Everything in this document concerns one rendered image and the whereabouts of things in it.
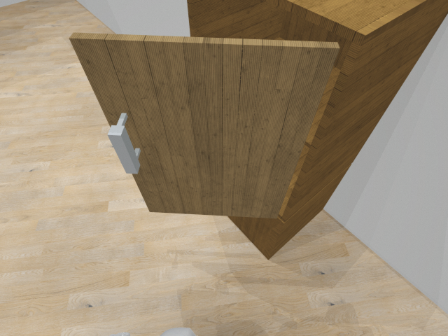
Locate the handle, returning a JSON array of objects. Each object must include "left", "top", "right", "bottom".
[{"left": 107, "top": 113, "right": 141, "bottom": 174}]

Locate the cupboard door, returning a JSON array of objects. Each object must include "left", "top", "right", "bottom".
[{"left": 69, "top": 33, "right": 340, "bottom": 218}]

